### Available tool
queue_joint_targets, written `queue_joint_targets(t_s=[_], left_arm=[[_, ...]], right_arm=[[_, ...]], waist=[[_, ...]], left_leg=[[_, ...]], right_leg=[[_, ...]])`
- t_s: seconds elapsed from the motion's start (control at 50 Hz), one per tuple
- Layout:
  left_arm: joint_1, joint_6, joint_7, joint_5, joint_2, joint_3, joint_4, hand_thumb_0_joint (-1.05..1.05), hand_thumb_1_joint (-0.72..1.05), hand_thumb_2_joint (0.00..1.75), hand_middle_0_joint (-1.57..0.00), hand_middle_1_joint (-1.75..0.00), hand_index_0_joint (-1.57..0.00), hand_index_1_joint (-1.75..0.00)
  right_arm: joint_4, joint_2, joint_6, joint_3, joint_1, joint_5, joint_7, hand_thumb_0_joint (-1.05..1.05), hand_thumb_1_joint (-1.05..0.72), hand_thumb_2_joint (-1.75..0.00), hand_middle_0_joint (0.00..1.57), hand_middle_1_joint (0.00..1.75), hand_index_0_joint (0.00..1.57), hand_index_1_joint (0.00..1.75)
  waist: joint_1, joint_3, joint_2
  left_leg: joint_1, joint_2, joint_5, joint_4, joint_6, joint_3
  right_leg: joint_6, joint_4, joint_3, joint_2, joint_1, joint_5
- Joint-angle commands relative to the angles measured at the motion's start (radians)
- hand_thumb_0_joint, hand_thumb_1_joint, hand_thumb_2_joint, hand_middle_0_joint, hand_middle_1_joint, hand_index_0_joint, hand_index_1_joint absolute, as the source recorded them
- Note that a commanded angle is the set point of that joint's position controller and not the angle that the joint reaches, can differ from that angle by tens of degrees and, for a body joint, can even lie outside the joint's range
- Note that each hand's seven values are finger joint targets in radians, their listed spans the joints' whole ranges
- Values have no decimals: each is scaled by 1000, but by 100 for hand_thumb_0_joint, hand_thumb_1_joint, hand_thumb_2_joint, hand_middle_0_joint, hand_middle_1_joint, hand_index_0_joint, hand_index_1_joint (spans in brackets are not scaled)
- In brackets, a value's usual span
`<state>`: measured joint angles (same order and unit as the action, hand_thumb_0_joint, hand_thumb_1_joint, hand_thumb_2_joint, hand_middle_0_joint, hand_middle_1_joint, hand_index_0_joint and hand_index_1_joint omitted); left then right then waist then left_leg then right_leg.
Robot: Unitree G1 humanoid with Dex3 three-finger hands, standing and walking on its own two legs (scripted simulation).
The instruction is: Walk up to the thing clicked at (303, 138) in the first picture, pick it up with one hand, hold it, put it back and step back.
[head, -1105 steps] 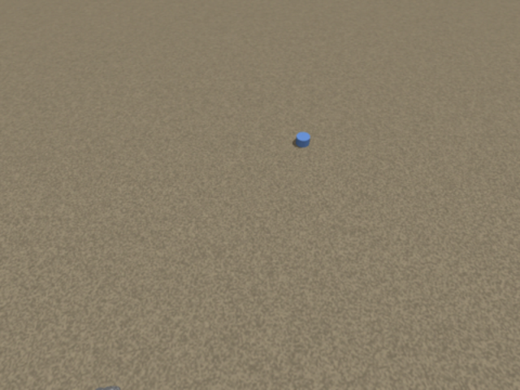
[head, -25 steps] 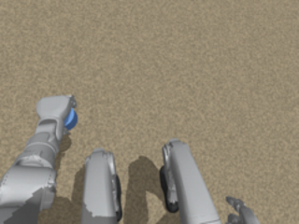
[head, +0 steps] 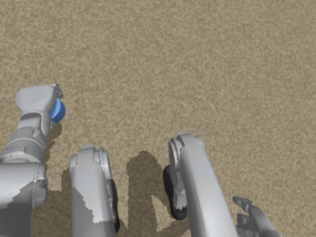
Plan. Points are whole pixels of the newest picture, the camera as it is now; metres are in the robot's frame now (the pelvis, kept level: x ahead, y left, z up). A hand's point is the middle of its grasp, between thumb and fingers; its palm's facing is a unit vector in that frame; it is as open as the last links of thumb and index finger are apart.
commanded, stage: crouch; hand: left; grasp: from above
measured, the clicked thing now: (48, 109) +0.44 +0.26 -0.21
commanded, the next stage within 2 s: lower in 0.38 s
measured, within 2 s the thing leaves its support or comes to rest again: neither
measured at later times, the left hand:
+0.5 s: hand (52, 112) +0.43 +0.26 -0.23, palm faces -0.46 -0.06 -0.89, open 9.8 cm
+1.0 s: hand (61, 115) +0.44 +0.26 -0.30, palm faces -0.46 -0.07 -0.89, open 9.8 cm
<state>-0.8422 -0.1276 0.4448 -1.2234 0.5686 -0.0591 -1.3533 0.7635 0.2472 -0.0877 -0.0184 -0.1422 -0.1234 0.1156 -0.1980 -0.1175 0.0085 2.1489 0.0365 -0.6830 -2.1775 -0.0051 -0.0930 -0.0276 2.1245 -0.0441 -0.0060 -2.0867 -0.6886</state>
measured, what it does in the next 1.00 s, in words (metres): lowers itself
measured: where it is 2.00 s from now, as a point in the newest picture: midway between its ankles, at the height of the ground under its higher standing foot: (144, 207)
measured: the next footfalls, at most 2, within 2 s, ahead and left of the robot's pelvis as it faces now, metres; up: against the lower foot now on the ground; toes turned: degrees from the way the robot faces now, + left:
none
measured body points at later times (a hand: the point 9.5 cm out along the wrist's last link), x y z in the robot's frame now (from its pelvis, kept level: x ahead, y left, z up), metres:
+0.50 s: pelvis -0.01 +0.00 -0.05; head +0.23 +0.05 +0.32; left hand +0.45 +0.26 -0.18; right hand +0.03 -0.28 -0.17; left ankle +0.08 +0.13 -0.37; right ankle +0.09 -0.13 -0.37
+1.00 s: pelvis +0.00 +0.00 -0.09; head +0.25 +0.06 +0.28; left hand +0.46 +0.26 -0.25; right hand +0.03 -0.28 -0.19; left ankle +0.08 +0.13 -0.37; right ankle +0.09 -0.13 -0.37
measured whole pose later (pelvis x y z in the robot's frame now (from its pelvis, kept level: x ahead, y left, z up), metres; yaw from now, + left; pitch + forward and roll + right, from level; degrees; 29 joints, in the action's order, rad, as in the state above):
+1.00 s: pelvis +0.00 +0.00 -0.09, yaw -3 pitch +33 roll -8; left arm -0.92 -0.19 0.56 -1.29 0.71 -0.13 -1.55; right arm 0.78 0.28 -0.12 0.07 -0.12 -0.19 0.18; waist -0.27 0.01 -0.04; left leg 2.36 0.03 -0.70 -2.47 -0.02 -0.16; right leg -0.03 2.39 -0.08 -0.03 -2.28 -0.68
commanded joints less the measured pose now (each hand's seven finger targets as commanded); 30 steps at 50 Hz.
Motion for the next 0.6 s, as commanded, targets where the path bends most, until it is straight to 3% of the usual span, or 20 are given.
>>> queue_joint_targets(t_s=[0.0, 0.04, 0.06, 0.12, 0.24, 0.28, 0.32, 0.44, 0.48, 0.58], left_arm=[[-356, -12, 45, -7, 269, -43, 180, 0, 60, 81, -96, -75, -98, -73], [-362, -20, 49, -9, 279, -51, 165, 0, 58, 81, -96, -72, -97, -71], [-320, -13, 52, -9, 241, -42, 99, 0, 58, 81, -95, -73, -97, -72], [-391, -23, 63, -12, 289, -63, 125, 0, 55, 81, -93, -74, -94, -72], [-412, -30, 66, -13, 294, -45, 55, 0, 55, 80, -92, -74, -94, -72], [-413, -29, 70, -16, 324, -62, 48, 0, 55, 77, -91, -73, -93, -71], [-416, -30, 70, -14, 305, -46, 41, 0, 54, 76, -91, -72, -93, -70], [-417, -34, 69, -16, 326, -50, 20, 0, 52, 76, -92, -69, -92, -68], [-411, -37, 74, -11, 337, -70, 35, 0, 51, 77, -92, -67, -93, -67], [-410, -48, 69, -22, 329, -49, -36, 0, 54, 78, -94, -69, -94, -68]], right_arm=[[-8, 233, -3, -80, -213, -2, -8, 0, -91, -90, 20, 30, 20, 30], [-4, 229, 0, -76, -213, -6, -4, 0, -91, -90, 20, 30, 20, 30], [-10, 233, -3, -72, -212, -8, -3, 0, -91, -90, 20, 30, 20, 30], [1, 240, -6, -68, -216, -12, -3, 0, -91, -90, 20, 30, 20, 30], [9, 242, -13, -55, -204, -17, 1, 0, -90, -90, 20, 30, 20, 30], [7, 253, -15, -51, -204, -20, -1, 0, -90, -90, 20, 30, 20, 30], [12, 253, -18, -47, -203, -20, 2, 0, -90, -90, 20, 30, 20, 30], [14, 259, -17, -35, -200, -23, 4, 0, -91, -90, 20, 30, 20, 30], [16, 262, -16, -33, -209, -26, 4, 0, -90, -90, 20, 30, 20, 30], [26, 263, -21, -11, -222, -36, 13, 0, -90, -90, 20, 30, 20, 30]], waist=[[-1, -715, 264], [-6, -705, 232], [-11, -680, 224], [-13, -702, 251], [-22, -649, 232], [-16, -646, 235], [-20, -652, 264], [-25, -627, 257], [-28, -646, 244], [-57, -590, 202]], left_leg=[[-572, -22, 237, 196, 21, 60], [-520, -23, 210, 171, 28, 68], [-510, -27, 196, 172, 27, 66], [-511, -25, 190, 154, 25, 62], [-424, -25, 130, 109, 34, 76], [-420, -27, 115, 108, 33, 73], [-438, -27, 119, 104, 27, 68], [-391, -28, 119, 76, 27, 64], [-385, -28, 150, 55, 31, 69], [-322, -28, 166, 3, 37, 69]], right_leg=[[66, -190, -66, -23, 283, 276], [62, -188, -65, -29, 289, 259], [62, -183, -66, -23, 268, 245], [64, -157, -70, -24, 237, 235], [62, -142, -72, -33, 210, 187], [64, -127, -78, -30, 192, 168], [67, -106, -85, -31, 177, 173], [67, -76, -93, -34, 162, 174], [60, -74, -91, -33, 187, 207], [51, -55, -94, -38, 194, 233]])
